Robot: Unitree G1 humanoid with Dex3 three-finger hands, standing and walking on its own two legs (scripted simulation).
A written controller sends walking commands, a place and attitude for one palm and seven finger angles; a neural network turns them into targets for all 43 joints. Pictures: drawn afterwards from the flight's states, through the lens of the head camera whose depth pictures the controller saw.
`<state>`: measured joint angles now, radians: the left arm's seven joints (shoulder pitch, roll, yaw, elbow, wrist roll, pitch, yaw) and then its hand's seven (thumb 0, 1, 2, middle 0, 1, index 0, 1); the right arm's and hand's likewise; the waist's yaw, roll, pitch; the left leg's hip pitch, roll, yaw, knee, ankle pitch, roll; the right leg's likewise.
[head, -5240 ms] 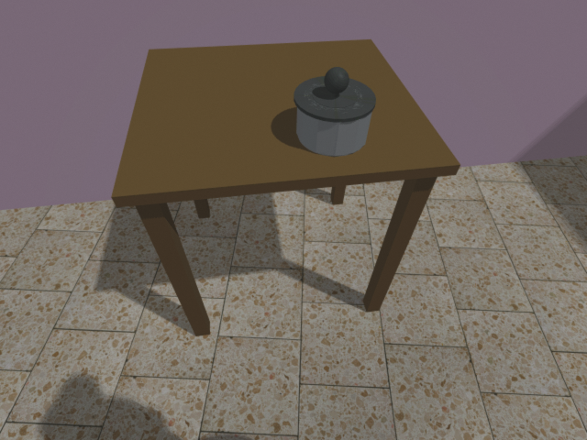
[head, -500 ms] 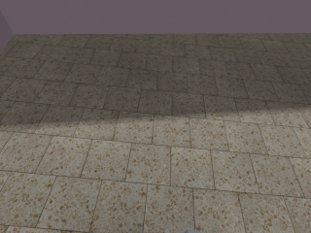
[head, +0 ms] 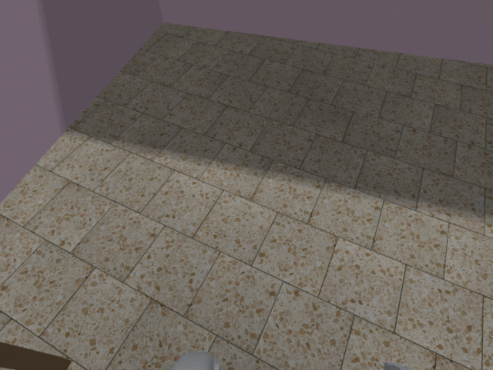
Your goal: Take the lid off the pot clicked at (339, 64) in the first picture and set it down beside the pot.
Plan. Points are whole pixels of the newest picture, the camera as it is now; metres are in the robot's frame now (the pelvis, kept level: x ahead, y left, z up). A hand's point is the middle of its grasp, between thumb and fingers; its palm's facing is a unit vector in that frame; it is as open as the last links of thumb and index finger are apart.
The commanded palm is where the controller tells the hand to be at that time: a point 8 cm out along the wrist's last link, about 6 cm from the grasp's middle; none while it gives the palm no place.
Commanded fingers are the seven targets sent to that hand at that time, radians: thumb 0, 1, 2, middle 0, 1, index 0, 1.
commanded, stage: turn to face it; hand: left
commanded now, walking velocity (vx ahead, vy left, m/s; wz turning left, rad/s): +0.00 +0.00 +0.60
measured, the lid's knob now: out of the picture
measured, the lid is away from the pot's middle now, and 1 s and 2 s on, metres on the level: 0.01 0.01 0.01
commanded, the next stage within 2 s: none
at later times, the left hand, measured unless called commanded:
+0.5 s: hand out of the picture +0.07 +0.25 -0.14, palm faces +0.30 -0.90 -0.31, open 7.4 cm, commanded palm none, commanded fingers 0.00 0.90 0.90 -0.20 -0.30 -0.20 -0.30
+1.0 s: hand out of the picture -0.11 +0.21 -0.19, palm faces +0.62 -0.75 -0.25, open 7.4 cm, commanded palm none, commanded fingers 0.00 0.90 0.90 -0.20 -0.30 -0.20 -0.30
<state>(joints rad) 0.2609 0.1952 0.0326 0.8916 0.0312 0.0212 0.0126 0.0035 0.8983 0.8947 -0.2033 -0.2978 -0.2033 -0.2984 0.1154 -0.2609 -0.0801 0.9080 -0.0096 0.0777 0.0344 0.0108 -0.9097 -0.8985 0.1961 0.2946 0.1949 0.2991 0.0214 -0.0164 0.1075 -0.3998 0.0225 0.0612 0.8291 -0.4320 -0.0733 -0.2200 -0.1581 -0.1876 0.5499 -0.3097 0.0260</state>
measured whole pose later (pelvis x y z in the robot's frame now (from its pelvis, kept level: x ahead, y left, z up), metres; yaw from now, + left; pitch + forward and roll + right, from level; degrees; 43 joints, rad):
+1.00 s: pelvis +0.00 +0.02 -0.02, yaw +37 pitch +0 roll +1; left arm 0.27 0.27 0.06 0.91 0.02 0.06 0.01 0.00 0.90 0.89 -0.20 -0.30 -0.20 -0.30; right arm 0.10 -0.25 -0.07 0.88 -0.01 0.03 0.03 0.01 -0.91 -0.90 0.20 0.29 0.20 0.30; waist 0.03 -0.06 0.11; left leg -0.31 -0.02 0.08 0.63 -0.30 0.02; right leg -0.32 -0.18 -0.17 0.83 -0.51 0.08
